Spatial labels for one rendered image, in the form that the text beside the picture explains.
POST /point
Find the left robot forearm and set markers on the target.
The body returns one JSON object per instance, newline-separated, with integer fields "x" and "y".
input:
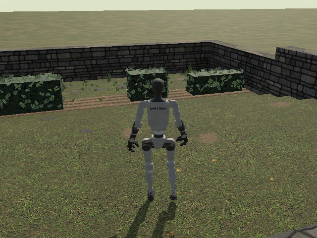
{"x": 133, "y": 133}

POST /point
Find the left robot hand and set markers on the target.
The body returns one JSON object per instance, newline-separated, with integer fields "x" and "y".
{"x": 130, "y": 145}

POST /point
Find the right robot hand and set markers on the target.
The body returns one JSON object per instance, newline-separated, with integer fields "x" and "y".
{"x": 180, "y": 139}

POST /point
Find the robot right upper arm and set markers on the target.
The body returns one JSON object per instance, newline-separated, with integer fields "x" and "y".
{"x": 176, "y": 112}

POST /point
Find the right robot forearm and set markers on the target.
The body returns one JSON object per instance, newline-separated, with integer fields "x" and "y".
{"x": 182, "y": 130}

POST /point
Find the robot torso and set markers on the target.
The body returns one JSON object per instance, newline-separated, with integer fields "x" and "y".
{"x": 158, "y": 120}

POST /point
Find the robot left upper arm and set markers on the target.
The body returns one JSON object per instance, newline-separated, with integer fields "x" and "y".
{"x": 140, "y": 112}

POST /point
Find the robot left shin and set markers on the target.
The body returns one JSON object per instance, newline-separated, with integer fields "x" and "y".
{"x": 149, "y": 178}

